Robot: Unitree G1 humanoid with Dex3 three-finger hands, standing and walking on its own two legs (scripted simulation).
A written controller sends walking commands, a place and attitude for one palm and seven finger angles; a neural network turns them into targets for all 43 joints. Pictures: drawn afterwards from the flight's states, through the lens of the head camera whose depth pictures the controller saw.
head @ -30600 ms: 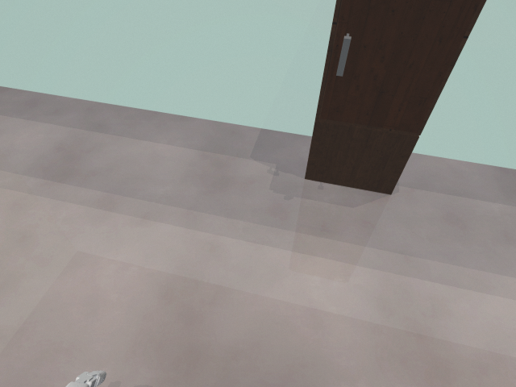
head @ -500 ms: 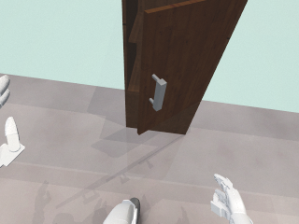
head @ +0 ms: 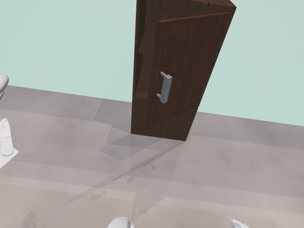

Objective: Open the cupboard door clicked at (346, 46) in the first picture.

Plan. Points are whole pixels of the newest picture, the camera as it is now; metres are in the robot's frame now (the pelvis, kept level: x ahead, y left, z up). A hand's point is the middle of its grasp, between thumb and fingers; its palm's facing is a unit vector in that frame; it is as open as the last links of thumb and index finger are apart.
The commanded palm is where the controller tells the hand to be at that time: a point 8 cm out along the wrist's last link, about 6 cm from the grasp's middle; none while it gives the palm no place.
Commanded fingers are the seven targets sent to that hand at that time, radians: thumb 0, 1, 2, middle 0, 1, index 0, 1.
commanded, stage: stop stepping back and stand still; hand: left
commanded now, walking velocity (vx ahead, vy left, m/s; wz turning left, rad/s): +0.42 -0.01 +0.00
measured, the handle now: (162, 87) +0.73 +0.02 -0.02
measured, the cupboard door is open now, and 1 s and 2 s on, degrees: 41 41 41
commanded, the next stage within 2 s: let the arm hang, fingers relaxed in 1.60 s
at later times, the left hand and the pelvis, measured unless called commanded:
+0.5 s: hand (1, 170) +0.15 +0.28 +0.18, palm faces +0.46 -0.69 -0.56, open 7.4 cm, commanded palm +0.09 +0.31 +0.19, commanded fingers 0.00 0.90 0.90 -0.20 -0.30 -0.20 -0.30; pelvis -0.04 +0.01 +0.01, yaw +2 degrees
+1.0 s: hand (22, 144) +0.21 +0.29 +0.17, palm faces +0.41 -0.76 -0.51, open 7.4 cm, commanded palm +0.15 +0.33 +0.19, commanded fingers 0.00 0.90 0.90 -0.20 -0.30 -0.20 -0.30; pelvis +0.01 +0.03 +0.02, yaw +1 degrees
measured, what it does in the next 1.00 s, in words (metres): steps on the spot: left foot, then right foot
